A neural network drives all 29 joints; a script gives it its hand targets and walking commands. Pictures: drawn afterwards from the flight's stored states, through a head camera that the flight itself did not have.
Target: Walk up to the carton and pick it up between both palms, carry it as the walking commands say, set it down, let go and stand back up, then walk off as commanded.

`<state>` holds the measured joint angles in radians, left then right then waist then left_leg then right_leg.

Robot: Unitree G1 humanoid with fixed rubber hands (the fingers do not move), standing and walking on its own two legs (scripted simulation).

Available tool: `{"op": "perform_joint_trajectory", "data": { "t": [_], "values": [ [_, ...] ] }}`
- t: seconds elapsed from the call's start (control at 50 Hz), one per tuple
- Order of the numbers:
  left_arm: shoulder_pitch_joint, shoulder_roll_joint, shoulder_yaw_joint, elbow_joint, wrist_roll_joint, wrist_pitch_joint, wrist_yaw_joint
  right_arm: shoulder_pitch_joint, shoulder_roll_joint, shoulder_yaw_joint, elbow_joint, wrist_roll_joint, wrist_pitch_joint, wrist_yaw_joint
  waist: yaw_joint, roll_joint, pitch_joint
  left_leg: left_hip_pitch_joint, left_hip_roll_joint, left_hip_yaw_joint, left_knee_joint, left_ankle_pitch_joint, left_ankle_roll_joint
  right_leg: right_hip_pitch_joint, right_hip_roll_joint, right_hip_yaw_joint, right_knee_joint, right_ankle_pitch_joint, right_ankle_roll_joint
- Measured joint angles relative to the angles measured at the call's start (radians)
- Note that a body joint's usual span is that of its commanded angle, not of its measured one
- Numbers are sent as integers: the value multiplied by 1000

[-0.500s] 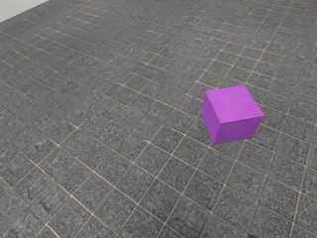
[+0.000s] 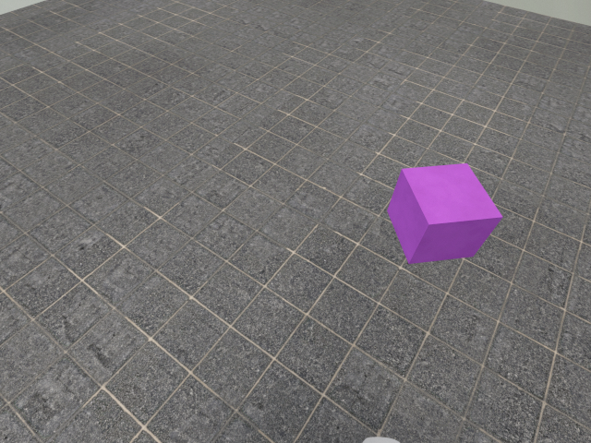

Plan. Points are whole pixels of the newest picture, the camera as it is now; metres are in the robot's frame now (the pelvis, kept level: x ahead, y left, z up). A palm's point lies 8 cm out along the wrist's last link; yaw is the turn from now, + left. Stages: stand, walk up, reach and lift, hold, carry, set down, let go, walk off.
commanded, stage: stand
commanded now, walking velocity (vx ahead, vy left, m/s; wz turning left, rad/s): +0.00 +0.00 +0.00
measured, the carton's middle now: (438, 213) +1.04 -0.57 -0.64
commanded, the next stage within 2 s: none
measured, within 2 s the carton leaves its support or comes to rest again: neither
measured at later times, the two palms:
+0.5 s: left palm out of the picture -0.04 +0.22 -0.14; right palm out of the picture -0.05 -0.19 -0.14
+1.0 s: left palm out of the picture -0.05 +0.19 -0.14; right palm out of the picture -0.05 -0.20 -0.15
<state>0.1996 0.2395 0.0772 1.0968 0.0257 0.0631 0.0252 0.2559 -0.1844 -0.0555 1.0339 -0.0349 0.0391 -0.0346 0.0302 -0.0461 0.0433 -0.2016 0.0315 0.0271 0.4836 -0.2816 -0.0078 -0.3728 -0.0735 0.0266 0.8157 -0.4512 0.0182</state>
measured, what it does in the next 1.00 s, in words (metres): steps on the spot: right foot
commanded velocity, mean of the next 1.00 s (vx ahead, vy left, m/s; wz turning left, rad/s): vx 0.00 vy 0.00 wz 0.00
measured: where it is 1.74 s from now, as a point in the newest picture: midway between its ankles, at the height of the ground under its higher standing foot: outside the picture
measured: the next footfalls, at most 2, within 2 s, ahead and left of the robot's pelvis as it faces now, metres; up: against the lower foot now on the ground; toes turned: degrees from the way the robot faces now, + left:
right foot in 0.24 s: +0.00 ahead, -0.10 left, +0.00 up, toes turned -2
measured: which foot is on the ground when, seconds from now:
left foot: down 0.00-1.00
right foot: up 0.00-0.22, down 0.24-1.00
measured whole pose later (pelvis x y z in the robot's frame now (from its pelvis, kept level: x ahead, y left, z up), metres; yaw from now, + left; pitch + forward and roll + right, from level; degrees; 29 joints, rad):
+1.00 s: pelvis -0.01 +0.00 +0.01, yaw +1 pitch -1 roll +0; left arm 0.33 0.08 -0.01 1.21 0.01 -0.01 0.05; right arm 0.33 -0.10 0.01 1.17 -0.01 -0.01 -0.05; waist -0.01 0.02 0.02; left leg -0.16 0.02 0.02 0.40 -0.22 -0.01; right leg -0.09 0.02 -0.06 0.36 -0.25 -0.03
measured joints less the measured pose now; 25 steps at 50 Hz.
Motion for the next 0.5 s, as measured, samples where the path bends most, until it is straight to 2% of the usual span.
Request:
{"op": "perform_joint_trajectory", "data": {
  "t": [0.04, 0.1, 0.18, 0.2, 0.24, 0.26, 0.36, 0.5],
  "values": [
    [5, -2, -1, 12, 2, -2, -4, 0, 23, 17, 5, 4, -10, -5, -2, 11, -7, 15, 2, -2, -43, 31, 9, -9, 22, -20, 84, 15, -5],
    [18, -17, -9, 25, -2, -10, -4, -7, 54, 42, 20, 4, -24, -12, -5, 29, -17, 23, -4, -1, -74, 52, 21, 27, 34, -56, 57, 23, 5],
    [25, -49, -25, 40, -14, -5, 8, -6, 55, 47, 40, 4, -34, -22, -16, 44, -13, 19, -27, 4, -76, 59, 36, 127, 51, -64, -134, 13, 7],
    [25, -57, -28, 43, -16, -5, 12, -2, 54, 49, 45, 6, -36, -20, -19, 46, -11, 17, -33, 5, -73, 60, 39, 158, 57, -66, -210, 44, 3],
    [31, -66, -34, 50, -15, -16, 19, 11, 56, 52, 56, 12, -36, -11, -19, 36, -12, 12, -51, 15, -62, 55, 38, 229, 53, -63, -390, 184, -3],
    [33, -76, -38, 60, -10, -23, 21, 14, 52, 51, 65, 15, -36, -4, -21, 46, -11, 12, -49, 16, -54, 52, 35, 244, 57, -62, -423, 217, -8],
    [55, -121, -58, 91, -10, -46, 7, 34, 51, 51, 97, 19, -38, 4, -32, 70, -16, 46, -40, 9, -117, 88, 28, 271, 69, -68, -464, 218, -23],
    [88, -143, -62, 99, -13, -65, 10, 64, 56, 54, 124, 17, -37, -1, -38, 68, -14, 41, -29, 4, -112, 87, 21, 273, 80, -72, -477, 227, -32]
  ]
}}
